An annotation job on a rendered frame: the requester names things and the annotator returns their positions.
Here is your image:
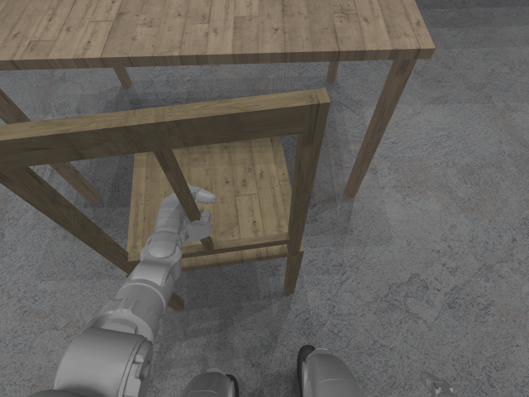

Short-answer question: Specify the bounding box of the left robot upper arm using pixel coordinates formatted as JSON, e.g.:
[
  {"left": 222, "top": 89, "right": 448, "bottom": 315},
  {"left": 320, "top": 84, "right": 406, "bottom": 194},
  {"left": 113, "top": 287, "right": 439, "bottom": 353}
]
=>
[{"left": 27, "top": 327, "right": 154, "bottom": 397}]

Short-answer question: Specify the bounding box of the right robot shin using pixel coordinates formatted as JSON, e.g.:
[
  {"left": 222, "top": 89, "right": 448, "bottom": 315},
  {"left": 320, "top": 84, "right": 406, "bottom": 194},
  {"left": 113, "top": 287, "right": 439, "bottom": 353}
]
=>
[{"left": 307, "top": 348, "right": 331, "bottom": 358}]

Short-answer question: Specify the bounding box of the chair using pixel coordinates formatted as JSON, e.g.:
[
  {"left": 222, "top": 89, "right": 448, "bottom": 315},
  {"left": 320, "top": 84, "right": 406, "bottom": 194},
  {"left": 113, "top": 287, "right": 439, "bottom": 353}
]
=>
[{"left": 0, "top": 88, "right": 331, "bottom": 311}]

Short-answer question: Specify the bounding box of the right robot hand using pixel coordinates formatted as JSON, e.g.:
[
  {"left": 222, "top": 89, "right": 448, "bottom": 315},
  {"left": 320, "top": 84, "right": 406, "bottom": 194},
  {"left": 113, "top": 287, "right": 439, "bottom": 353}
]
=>
[{"left": 420, "top": 371, "right": 459, "bottom": 397}]

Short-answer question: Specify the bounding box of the left robot hand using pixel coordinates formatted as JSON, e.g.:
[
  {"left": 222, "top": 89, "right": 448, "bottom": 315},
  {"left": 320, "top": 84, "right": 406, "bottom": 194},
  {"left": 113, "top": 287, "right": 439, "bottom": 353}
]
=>
[{"left": 154, "top": 183, "right": 216, "bottom": 244}]

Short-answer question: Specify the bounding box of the table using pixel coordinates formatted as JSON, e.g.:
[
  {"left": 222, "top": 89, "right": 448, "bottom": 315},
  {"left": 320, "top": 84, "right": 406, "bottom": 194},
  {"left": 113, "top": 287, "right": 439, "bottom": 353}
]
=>
[{"left": 0, "top": 0, "right": 436, "bottom": 203}]

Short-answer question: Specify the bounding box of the robot left forearm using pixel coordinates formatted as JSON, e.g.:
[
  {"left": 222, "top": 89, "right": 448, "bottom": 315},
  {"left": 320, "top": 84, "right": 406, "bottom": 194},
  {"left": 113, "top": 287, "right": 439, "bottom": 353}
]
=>
[{"left": 54, "top": 231, "right": 182, "bottom": 390}]

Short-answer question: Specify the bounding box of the left robot shin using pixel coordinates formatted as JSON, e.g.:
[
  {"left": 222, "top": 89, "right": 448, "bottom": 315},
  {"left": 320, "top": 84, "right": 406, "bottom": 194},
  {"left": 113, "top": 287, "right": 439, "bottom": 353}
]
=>
[{"left": 206, "top": 368, "right": 227, "bottom": 378}]

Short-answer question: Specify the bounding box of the robot shin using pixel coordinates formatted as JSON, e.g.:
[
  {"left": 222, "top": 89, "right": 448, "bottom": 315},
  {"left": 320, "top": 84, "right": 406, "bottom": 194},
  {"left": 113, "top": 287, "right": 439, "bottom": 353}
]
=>
[
  {"left": 307, "top": 348, "right": 331, "bottom": 358},
  {"left": 206, "top": 368, "right": 227, "bottom": 378}
]

